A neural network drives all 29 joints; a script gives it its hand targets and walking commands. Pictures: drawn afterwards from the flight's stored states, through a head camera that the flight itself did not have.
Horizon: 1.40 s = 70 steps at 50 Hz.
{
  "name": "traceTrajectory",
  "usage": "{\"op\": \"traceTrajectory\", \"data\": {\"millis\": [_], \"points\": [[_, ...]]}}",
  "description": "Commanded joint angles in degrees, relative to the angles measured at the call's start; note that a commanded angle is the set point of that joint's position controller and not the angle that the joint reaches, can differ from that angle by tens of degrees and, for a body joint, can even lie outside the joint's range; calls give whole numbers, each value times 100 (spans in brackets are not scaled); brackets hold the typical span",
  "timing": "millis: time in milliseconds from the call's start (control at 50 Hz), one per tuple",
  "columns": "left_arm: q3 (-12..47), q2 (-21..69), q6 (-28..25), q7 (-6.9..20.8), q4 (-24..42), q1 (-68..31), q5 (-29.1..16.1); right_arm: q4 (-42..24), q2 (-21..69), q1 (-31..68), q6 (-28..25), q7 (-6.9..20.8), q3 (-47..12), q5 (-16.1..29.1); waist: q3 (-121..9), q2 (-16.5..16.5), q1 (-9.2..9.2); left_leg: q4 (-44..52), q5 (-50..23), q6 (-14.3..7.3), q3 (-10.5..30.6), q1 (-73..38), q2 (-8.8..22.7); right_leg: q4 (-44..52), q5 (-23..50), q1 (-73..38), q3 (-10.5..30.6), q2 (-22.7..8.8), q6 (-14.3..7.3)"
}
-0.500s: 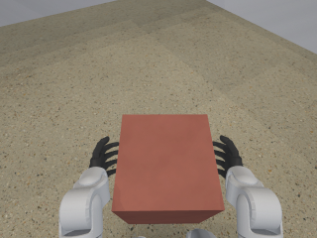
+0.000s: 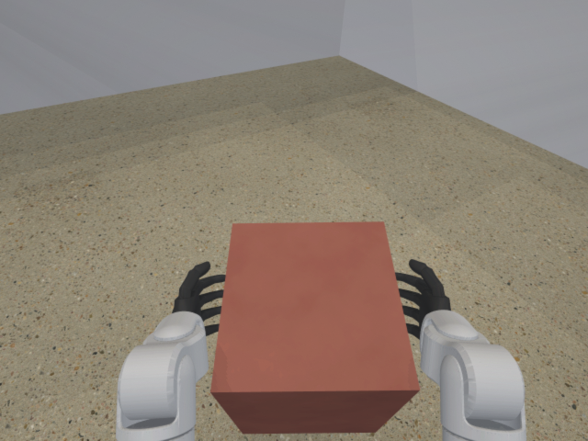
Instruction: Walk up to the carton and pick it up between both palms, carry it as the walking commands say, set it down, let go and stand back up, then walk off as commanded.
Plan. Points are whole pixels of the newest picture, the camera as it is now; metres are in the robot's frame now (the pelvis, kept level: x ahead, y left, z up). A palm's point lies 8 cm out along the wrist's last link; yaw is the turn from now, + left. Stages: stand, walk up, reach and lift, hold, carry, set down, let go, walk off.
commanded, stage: carry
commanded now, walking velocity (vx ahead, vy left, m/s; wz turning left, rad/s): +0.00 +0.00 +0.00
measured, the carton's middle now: (308, 334) +0.27 +0.00 +0.03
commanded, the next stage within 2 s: none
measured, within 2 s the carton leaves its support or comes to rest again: neither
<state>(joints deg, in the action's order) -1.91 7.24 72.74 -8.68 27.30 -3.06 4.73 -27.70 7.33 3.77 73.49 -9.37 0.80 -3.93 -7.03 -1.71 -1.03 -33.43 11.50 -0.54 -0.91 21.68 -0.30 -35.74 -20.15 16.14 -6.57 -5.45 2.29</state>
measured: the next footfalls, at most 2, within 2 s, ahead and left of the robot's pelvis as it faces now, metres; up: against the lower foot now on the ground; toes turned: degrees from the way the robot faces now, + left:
right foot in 0.22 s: -0.01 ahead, -0.11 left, +0.00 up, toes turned -8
left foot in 0.84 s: -0.05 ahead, +0.13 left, +0.00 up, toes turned +14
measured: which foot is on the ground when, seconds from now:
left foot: down 0.00-0.66, up 0.68-0.82, down 0.84-1.00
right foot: up 0.00-0.20, down 0.22-0.84, up 0.86-1.00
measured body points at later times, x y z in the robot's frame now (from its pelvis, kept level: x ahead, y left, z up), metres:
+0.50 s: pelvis -0.06 +0.00 +0.00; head -0.09 +0.01 +0.45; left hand +0.20 +0.15 +0.09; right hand +0.19 -0.14 +0.10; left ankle +0.01 +0.11 -0.73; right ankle -0.05 -0.11 -0.73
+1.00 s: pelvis -0.16 -0.01 +0.00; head -0.13 +0.01 +0.45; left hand +0.06 +0.21 +0.06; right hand +0.14 -0.07 +0.07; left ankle -0.08 +0.12 -0.73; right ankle -0.13 -0.13 -0.66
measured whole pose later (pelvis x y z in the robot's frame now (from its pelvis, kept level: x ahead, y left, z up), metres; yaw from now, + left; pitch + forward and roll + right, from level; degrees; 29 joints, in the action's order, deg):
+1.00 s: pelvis -0.16 -0.01 +0.00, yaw +14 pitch +4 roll -1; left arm -2.6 7.3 69.7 -8.9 28.0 -4.0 3.8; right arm -28.3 7.4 4.0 69.9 -9.1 0.4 -4.4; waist -0.1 -0.1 0.4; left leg -33.6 7.6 -1.5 0.2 29.5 -0.2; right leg -62.9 -28.7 33.0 -4.3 -2.8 2.5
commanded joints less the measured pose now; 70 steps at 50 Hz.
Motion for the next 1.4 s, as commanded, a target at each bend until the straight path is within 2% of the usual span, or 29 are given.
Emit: {"op": "traceTrajectory", "data": {"millis": [0, 40, 100, 200, 220, 260, 340, 380, 420, 480, 560, 640, 680, 720, 780, 820, 840, 860, 900, 1020, 1080, 1100, 1120, 1140, 1160, 1200, 1260, 1320, 1380], "points": [[3408, 4571, -26, 600, 713, -2416, -1693, -374, 4666, 2136, -167, 787, -2987, 1719, -760, 1551, 41, 1794, -852, -551, 2107, -575, 1633, -878, -1213, 643, 193, 68, 60], [3365, 4858, -84, 677, 611, -2409, -1792, -612, 4928, 2345, -219, 796, -3144, 1763, -907, 544, 48, 1821, -82, -493, 1776, -674, 1520, -845, -864, 629, 173, 152, 31], [3620, 5220, -189, 796, 741, -2697, -2081, -808, 5136, 2379, -397, 789, -3102, 1694, -1152, 1019, 58, 2032, 830, -337, 1520, -699, 1325, -503, -644, 371, 139, 179, -27], [3499, 4924, -170, 810, 623, -2292, -1979, -689, 4896, 2096, -400, 731, -3097, 1549, -1449, 821, 114, 1895, 1257, -73, 1094, -595, 980, 1324, -277, -741, 18, 155, -100], [3517, 4842, -179, 814, 682, -2426, -1961, -510, 4962, 2014, -351, 748, -3168, 1549, -1294, 620, 140, 1807, 1105, 184, 811, -136, 751, 1303, -468, -1033, 254, -21, -247], [3265, 4843, -188, 804, 284, -2099, -1761, -813, 4798, 2426, -289, 801, -3346, 1623, -844, -868, 156, 623, 863, 249, 270, -104, 380, 2140, -1634, -54, 1451, -793, -450], [3200, 4795, -144, 791, 408, -2271, -1662, -646, 4886, 2449, -238, 840, -3281, 1693, -521, -416, 25, -724, 492, 38, -139, -492, 306, 2058, -1284, 965, 821, -1061, -514], [3156, 4798, -134, 747, 264, -2214, -1599, -467, 4806, 2383, -215, 850, -3146, 1666, -214, 171, -10, 137, 103, 26, 75, -56, 485, 1291, 304, 559, 583, -869, -420], [3100, 4676, -141, 691, 392, -2101, -1582, -550, 4740, 2374, -177, 853, -3165, 1736, -568, 508, 70, 453, -1747, -51, 688, -319, 910, 374, 1254, 535, 281, -533, -214], [3148, 4772, -152, 663, 390, -2097, -1617, -387, 4874, 2154, -195, 835, -3228, 1777, -1163, 747, 70, 535, -2143, -391, 1265, -111, 1143, -144, 461, 50, 114, -292, -166], [3398, 5062, -245, 704, 707, -2442, -1825, -752, 5044, 2483, -339, 874, -3268, 1809, -1245, 628, 101, 531, -1742, -248, 1135, 169, 920, 36, 566, -279, 201, -392, -251], [3478, 5218, -336, 811, 786, -2556, -1957, -984, 5131, 2504, -398, 862, -3333, 1683, -918, -705, 99, -916, 743, 106, 252, 962, 153, 1243, 304, -282, 1007, -1460, -830], [3348, 5051, -304, 817, 642, -2234, -1846, -782, 5082, 2234, -343, 862, -3322, 1647, -798, -1152, 89, -2493, 1561, 53, -182, 1061, 176, 1393, 1522, 136, 890, -2179, -1190], [3500, 5146, -327, 822, 793, -2404, -1909, -661, 5169, 2176, -380, 897, -3263, 1691, -827, -462, 18, -2685, 1566, -39, -150, 720, 274, 1072, 2086, 473, 406, -1993, -1089], [3492, 5091, -308, 756, 582, -2222, -1727, -556, 5012, 2037, -372, 974, -3264, 1771, -937, 37, -108, -11, 288, -150, 260, -186, 521, -290, 1282, 593, -346, -1343, -453], [3447, 4946, -365, 686, 777, -2098, -1659, -595, 4840, 2028, -415, 1013, -3187, 1847, -1073, 2093, 19, 1123, -2524, -609, 2745, -1080, 1987, -2012, -1840, 2154, -430, -242, 127], [3588, 5070, -395, 644, 906, -2390, -1721, -652, 4946, 2231, -437, 1026, -3221, 1905, -1137, 2206, 33, 1234, -3235, -889, 3129, -774, 2289, -2737, -2226, 2051, 152, 21, 102], [3658, 5210, -393, 675, 711, -2443, -1800, -663, 4975, 2113, -433, 1007, -3209, 1803, -1108, 1423, 11, 1359, -2539, -1010, 2992, -454, 2060, -3218, -1879, 1756, 429, 170, 29], [3714, 5483, -477, 790, 848, -2265, -1971, -944, 5194, 2046, -550, 1013, -3283, 1820, -1347, 826, 42, 1187, -1319, -895, 2020, -609, 1536, -3415, -948, 1676, 539, 127, 25], [3736, 5305, -603, 812, 1076, -2266, -2094, -1080, 4991, 1911, -674, 928, -3272, 1656, -1616, 883, 51, 1473, -1909, -506, 1834, -1077, 1247, -1238, -859, 817, 332, 512, -60], [3637, 5067, -449, 794, 698, -1682, -1972, -867, 4698, 1567, -569, 818, -3238, 1505, -1700, 1527, 153, 1648, -1676, 251, 1415, -633, 737, 1242, -756, -760, -42, 611, -199], [3640, 5009, -447, 803, 738, -1710, -1955, -769, 4690, 1526, -546, 820, -3234, 1484, -1657, 1370, 208, 1531, -944, 632, 1044, 174, 415, 1977, -372, -1717, 62, 346, -342], [3420, 4900, -441, 828, 639, -1558, -1919, -945, 4648, 1754, -518, 831, -3350, 1520, -1197, -154, 253, 387, 669, 960, 350, 1189, -294, 2718, -467, -1981, 1390, -920, -724], [3350, 4930, -450, 839, 540, -1610, -1823, -1062, 4607, 1888, -467, 860, -3506, 1553, -773, -2056, 201, -2316, 2091, 775, -333, 1615, -532, 2461, 910, -760, 2649, -2768, -1587], [3295, 4929, -430, 822, 569, -1725, -1702, -1246, 4722, 2411, -424, 909, -3560, 1644, -238, -1465, 125, -3738, 1935, 636, 57, 1655, 268, 2120, 1849, 83, 1940, -2866, -1626], [3354, 5058, -398, 908, 974, -2068, -1878, -1118, 5159, 2446, -481, 885, -3571, 1791, -228, -194, -1, -4419, 1143, 402, 31, 1555, 187, 1683, 2054, 216, 441, -1675, -1052], [3377, 4797, -440, 874, 1215, -2386, -1890, -884, 5003, 2207, -451, 872, -3445, 1777, -658, -371, -38, -3581, 999, 323, -321, 1306, 86, 1063, 2522, -287, -67, -1137, -766], [3127, 4670, -415, 789, 996, -1905, -1770, -1173, 4884, 2391, -400, 804, -3627, 1886, -964, -1294, 65, -2284, 1395, 318, -620, 1091, 24, 587, 4232, -1042, -34, -1434, -839], [3023, 4509, -344, 705, 688, -1491, -1631, -818, 4625, 2040, -262, 751, -3520, 1766, -1197, -1350, 149, -1201, 1374, 223, -874, 619, -182, 415, 5177, -1311, 39, -1680, -823]]}}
